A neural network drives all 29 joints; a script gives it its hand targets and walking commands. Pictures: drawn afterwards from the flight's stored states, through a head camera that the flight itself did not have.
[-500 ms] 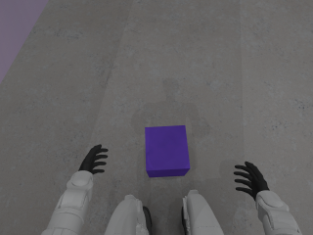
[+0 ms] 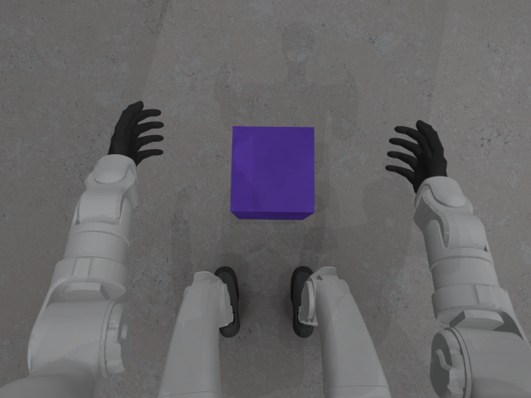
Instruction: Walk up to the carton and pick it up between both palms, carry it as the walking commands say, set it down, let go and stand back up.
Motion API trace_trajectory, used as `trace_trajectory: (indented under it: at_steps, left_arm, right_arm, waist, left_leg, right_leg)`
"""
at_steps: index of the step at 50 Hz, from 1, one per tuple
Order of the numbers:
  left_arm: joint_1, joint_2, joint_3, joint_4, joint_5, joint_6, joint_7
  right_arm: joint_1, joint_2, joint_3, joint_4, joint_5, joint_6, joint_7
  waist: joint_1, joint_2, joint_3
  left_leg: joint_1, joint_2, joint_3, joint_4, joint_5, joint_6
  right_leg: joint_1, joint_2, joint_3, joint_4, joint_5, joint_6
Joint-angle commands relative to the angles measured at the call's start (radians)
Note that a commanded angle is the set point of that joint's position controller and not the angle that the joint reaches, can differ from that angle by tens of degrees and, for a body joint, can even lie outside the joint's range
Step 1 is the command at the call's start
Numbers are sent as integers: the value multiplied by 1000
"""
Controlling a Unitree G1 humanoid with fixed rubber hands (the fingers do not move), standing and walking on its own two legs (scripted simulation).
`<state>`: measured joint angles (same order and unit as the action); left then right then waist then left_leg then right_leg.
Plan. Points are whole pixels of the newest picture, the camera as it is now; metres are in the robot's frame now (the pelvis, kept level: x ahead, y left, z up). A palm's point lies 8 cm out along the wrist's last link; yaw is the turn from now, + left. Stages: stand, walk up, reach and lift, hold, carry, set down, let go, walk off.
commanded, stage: reach and lift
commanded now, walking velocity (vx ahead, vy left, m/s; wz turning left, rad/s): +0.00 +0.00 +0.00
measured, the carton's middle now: (271, 178) +0.49 -0.02 -0.53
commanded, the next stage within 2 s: none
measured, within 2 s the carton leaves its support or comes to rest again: neither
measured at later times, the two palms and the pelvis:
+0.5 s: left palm (155, 122) +0.52 +0.18 -0.15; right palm (401, 127) +0.49 -0.23 -0.15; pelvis +0.00 +0.00 -0.01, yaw +0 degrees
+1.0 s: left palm (184, 154) +0.50 +0.16 -0.28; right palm (365, 157) +0.48 -0.21 -0.29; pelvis -0.05 +0.01 -0.16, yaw -2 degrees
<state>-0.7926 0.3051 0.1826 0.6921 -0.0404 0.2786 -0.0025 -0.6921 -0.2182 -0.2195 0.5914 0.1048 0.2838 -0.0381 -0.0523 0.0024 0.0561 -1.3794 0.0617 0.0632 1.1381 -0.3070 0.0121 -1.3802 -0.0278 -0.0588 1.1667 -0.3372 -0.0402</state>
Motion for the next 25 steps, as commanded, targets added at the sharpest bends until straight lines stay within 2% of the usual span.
trace_trajectory:
  at_steps: [1,2,3,4,5,6,7,8,9,10,11,12,13,14,15,16,17,18,19,20,21,22,23,24,25]
  left_arm:
    - [-363,156,30,-61,-20,-39,0]
    - [-409,185,54,-109,0,-48,2]
    - [-421,181,56,-66,9,-53,2]
    - [-455,167,66,-57,4,-58,-1]
    - [-526,194,65,-57,-9,-60,4]
    - [-477,168,60,-22,-7,-65,1]
    - [-534,170,75,-3,2,-72,4]
    - [-538,191,90,-6,-4,-77,5]
    - [-552,171,81,9,-8,-82,10]
    - [-621,187,101,16,6,-99,8]
    - [-626,197,101,-5,14,-96,19]
    - [-629,188,105,-14,14,-106,16]
    - [-615,196,97,-22,15,-107,21]
    - [-626,197,91,-7,2,-115,20]
    - [-595,189,99,-40,23,-114,26]
    - [-643,162,86,14,-5,-114,22]
    - [-579,142,77,-41,-14,-121,26]
    - [-598,151,71,-140,-6,-122,28]
    - [-574,140,71,-173,-16,-118,35]
    - [-559,165,66,-255,3,-110,46]
    - [-564,159,75,-246,-5,-97,54]
    - [-520,154,70,-193,5,-81,55]
    - [-487,131,59,-171,5,-69,53]
    - [-439,81,59,-122,20,-82,44]
    - [-503,84,69,-339,4,-93,50]
  right_arm:
    - [-329,-156,-5,-77,26,-41,-20]
    - [-360,-165,-40,-118,27,-53,-25]
    - [-392,-162,-42,-90,11,-57,-27]
    - [-415,-153,-43,-92,8,-59,-23]
    - [-474,-219,-67,-54,5,-64,-26]
    - [-472,-159,-22,-46,23,-62,-24]
    - [-519,-181,-51,-38,14,-74,-24]
    - [-541,-192,-47,-26,16,-78,-25]
    - [-566,-187,-47,-29,6,-86,-22]
    - [-629,-184,-60,8,16,-91,-25]
    - [-608,-189,-55,13,14,-93,-25]
    - [-662,-192,-51,-40,18,-103,-27]
    - [-607,-207,-59,5,4,-102,-33]
    - [-636,-199,-59,19,7,-112,-28]
    - [-589,-206,-79,-14,-13,-114,-30]
    - [-628,-195,-64,39,0,-114,-27]
    - [-576,-201,-74,-31,-19,-127,-27]
    - [-588,-214,-77,-77,-2,-133,-25]
    - [-555,-220,-78,-80,-11,-129,-28]
    - [-517,-235,-100,-140,-14,-119,-28]
    - [-542,-222,-84,-123,8,-112,-16]
    - [-511,-242,-118,-80,-6,-99,-7]
    - [-491,-213,-100,-68,3,-96,7]
    - [-470,-193,-76,-29,7,-104,18]
    - [-533,-208,-83,-247,19,-119,15]
  waist:
    - [22,6,-1065]
    - [-12,-15,-1135]
    - [13,-1,-1133]
    - [3,-30,-1153]
    - [2,25,-1196]
    - [35,-20,-1144]
    - [-2,-32,-1133]
    - [28,-29,-1162]
    - [22,-38,-1150]
    - [30,-5,-1095]
    - [33,7,-1175]
    - [38,-5,-1206]
    - [8,11,-1294]
    - [21,1,-1261]
    - [-11,2,-1377]
    - [7,12,-1306]
    - [-18,4,-1401]
    - [-12,29,-1502]
    - [-21,22,-1641]
    - [-15,72,-1739]
    - [-9,37,-1728]
    - [-31,43,-1685]
    - [-37,48,-1626]
    - [-8,55,-1518]
    - [-14,30,-1795]
  left_leg:
    - [511,-108,-18,-89,62,26]
    - [527,-98,-25,-75,93,26]
    - [527,-107,-24,-71,94,26]
    - [471,-118,-14,-69,90,24]
    - [437,-106,-13,-55,64,15]
    - [421,-117,-11,-81,54,25]
    - [403,-110,-29,-73,75,31]
    - [402,-120,-15,-55,42,24]
    - [406,-124,-17,-70,62,27]
    - [387,-119,-26,-62,48,31]
    - [399,-126,-7,-38,80,14]
    - [411,-136,-19,-32,126,21]
    - [442,-134,-16,-31,175,16]
    - [429,-127,-34,-22,203,15]
    - [510,-140,-29,-17,256,11]
    - [427,-138,-13,7,219,7]
    - [507,-148,-34,-2,311,13]
    - [571,-151,-29,-3,366,2]
    - [644,-152,-33,0,429,-1]
    - [736,-154,-30,6,514,-1]
    - [777,-151,-40,11,544,9]
    - [774,-147,-35,13,460,11]
    - [789,-136,-44,6,420,16]
    - [702,-136,-25,51,418,9]
    - [810,-143,-35,65,531,11]
  right_leg:
    - [551,68,41,-181,112,77]
    - [520,81,26,-149,154,84]
    - [497,75,25,-147,150,77]
    - [564,81,46,-164,176,80]
    - [559,76,60,-125,145,74]
    - [575,82,51,-141,143,77]
    - [527,83,42,-118,162,79]
    - [552,75,56,-125,120,78]
    - [531,78,55,-130,124,84]
    - [463,80,46,-119,115,84]
    - [490,83,70,-116,155,78]
    - [525,88,61,-111,209,85]
    - [573,89,67,-93,292,83]
    - [514,88,63,-68,297,81]
    - [553,102,61,-86,346,80]
    - [531,91,78,-77,323,79]
    - [568,94,67,-66,404,82]
    - [581,103,40,-59,452,75]
    - [656,102,52,-61,517,64]
    - [637,104,55,-62,573,68]
    - [599,107,41,-59,569,67]
    - [539,103,28,-68,470,70]
    - [486,104,9,-65,408,72]
    - [465,101,33,-49,419,71]
    - [627,119,32,-17,542,78]
